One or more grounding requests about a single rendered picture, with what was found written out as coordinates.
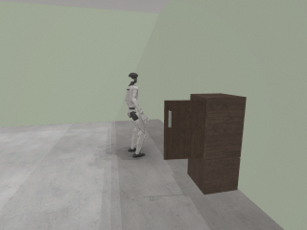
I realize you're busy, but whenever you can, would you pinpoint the robot right upper arm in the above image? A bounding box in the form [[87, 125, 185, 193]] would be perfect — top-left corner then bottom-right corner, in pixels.
[[131, 86, 138, 103]]

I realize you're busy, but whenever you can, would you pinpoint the right robot shin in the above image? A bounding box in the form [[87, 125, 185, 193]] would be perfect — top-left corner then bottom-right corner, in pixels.
[[135, 132, 146, 154]]

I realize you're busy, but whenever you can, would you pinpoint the humanoid robot torso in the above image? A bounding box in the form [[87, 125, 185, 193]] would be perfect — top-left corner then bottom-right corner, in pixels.
[[127, 84, 138, 117]]

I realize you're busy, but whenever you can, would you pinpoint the handle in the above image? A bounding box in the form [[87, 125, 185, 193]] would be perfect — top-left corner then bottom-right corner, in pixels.
[[168, 110, 172, 127]]

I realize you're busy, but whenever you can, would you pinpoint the cupboard door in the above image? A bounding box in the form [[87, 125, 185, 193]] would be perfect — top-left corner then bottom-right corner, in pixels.
[[163, 100, 207, 160]]

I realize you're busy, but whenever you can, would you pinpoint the robot right forearm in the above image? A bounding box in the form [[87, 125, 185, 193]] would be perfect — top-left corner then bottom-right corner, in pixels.
[[133, 99, 144, 116]]

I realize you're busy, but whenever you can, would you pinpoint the robot right hand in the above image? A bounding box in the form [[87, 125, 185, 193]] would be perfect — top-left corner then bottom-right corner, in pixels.
[[141, 114, 150, 126]]

